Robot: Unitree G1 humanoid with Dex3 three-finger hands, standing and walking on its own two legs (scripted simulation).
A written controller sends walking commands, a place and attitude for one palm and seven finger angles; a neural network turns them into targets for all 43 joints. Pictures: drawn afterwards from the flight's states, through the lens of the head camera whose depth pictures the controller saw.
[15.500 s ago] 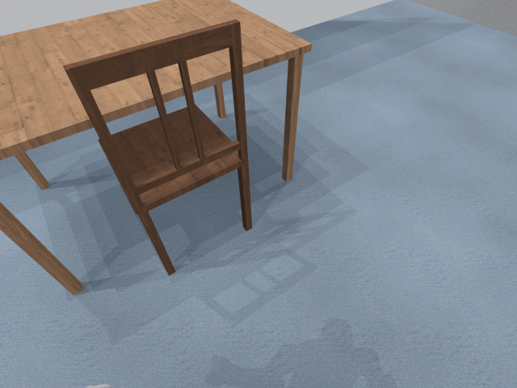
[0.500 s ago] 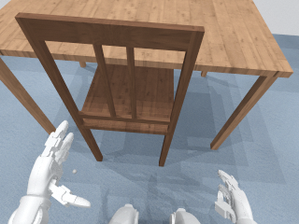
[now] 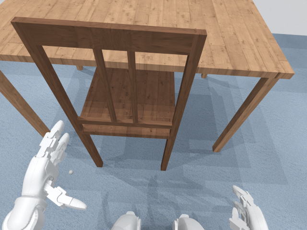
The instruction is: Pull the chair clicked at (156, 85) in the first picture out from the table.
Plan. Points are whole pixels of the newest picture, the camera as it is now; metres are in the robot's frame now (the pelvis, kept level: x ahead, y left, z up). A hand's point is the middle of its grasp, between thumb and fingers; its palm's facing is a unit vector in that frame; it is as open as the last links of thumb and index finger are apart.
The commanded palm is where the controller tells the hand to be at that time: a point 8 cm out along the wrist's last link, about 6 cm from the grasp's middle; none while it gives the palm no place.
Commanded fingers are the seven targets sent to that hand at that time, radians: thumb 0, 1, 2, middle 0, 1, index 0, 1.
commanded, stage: raise the hand toward the chair's back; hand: left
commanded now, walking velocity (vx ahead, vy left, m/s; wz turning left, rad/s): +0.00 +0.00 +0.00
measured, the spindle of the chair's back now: (107, 91) +0.51 +0.18 +0.01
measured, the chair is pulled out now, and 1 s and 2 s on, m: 0.00 0.00 0.00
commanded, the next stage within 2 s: aim the fingers beside a spindle in 0.18 s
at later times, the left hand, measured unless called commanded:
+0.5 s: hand (82, 169) +0.25 +0.18 +0.03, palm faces -0.02 -1.00 -0.04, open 16.9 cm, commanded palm +0.24 +0.23 +0.04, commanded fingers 0.00 -0.50 0.30 -0.06 -0.08 -0.06 -0.08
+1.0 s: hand (108, 156) +0.30 +0.13 +0.02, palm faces -0.04 -1.00 -0.04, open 16.9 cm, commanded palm +0.28 +0.19 +0.02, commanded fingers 0.00 -0.50 0.30 -0.06 -0.08 -0.06 -0.08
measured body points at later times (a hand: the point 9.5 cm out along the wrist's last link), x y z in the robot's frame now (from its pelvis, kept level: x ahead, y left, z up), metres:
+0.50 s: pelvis +0.00 -0.01 -0.01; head +0.07 +0.00 +0.44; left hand +0.25 +0.24 +0.04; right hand +0.18 -0.25 -0.08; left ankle +0.01 +0.08 -0.66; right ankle +0.03 -0.11 -0.66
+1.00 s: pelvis -0.01 -0.02 -0.02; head +0.08 -0.01 +0.42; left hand +0.29 +0.19 +0.02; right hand +0.16 -0.26 -0.11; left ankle +0.01 +0.08 -0.66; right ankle +0.03 -0.11 -0.66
